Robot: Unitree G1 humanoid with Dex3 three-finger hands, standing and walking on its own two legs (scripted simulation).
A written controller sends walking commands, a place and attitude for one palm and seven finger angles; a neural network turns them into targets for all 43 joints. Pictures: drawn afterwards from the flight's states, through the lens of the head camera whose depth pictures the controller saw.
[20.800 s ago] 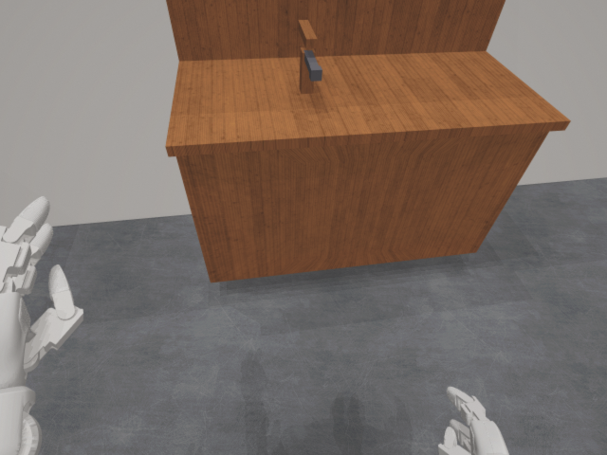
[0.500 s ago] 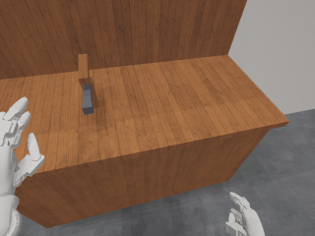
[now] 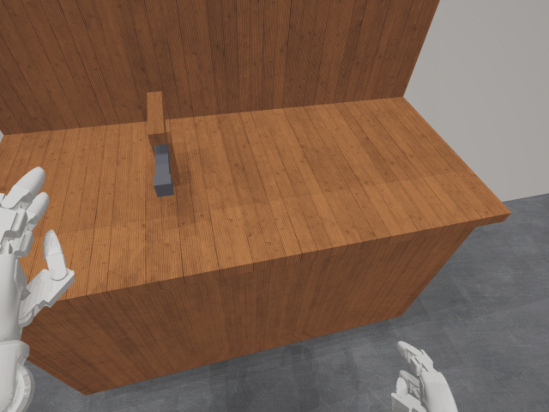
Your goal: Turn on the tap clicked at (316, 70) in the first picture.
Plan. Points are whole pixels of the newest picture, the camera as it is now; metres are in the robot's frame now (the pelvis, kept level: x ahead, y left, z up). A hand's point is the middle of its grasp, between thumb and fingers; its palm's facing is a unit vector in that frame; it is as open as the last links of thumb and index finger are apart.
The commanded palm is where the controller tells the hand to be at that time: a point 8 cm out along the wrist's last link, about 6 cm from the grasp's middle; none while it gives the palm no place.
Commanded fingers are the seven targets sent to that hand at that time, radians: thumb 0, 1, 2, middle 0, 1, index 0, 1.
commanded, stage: shuffle to correct the standing spot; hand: left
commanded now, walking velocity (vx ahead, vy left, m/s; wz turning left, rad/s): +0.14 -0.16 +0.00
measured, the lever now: (163, 185) +0.44 +0.24 +0.06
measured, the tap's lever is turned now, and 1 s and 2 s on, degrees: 0 0 0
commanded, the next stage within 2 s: come to a stop and stand still in 0.88 s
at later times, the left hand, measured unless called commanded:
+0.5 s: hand (146, 239) +0.27 +0.19 +0.15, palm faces +0.35 -0.87 -0.34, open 7.4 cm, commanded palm +0.20 +0.23 +0.17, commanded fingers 0.00 0.90 0.90 -0.20 -0.30 -0.20 -0.30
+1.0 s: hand (212, 218) +0.30 +0.12 +0.16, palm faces +0.38 -0.86 -0.33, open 7.4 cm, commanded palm +0.25 +0.16 +0.17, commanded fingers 0.00 0.90 0.90 -0.20 -0.30 -0.20 -0.30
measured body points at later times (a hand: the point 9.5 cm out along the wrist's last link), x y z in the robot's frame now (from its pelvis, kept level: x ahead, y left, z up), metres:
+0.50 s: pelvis +0.04 -0.05 -0.02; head +0.06 -0.04 +0.43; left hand +0.24 +0.23 +0.17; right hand +0.21 -0.29 -0.09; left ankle +0.01 +0.06 -0.73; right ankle +0.00 -0.12 -0.74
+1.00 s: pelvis +0.08 -0.12 -0.02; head +0.10 -0.10 +0.43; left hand +0.28 +0.16 +0.17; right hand +0.23 -0.34 -0.11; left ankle +0.08 -0.01 -0.73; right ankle +0.14 -0.21 -0.74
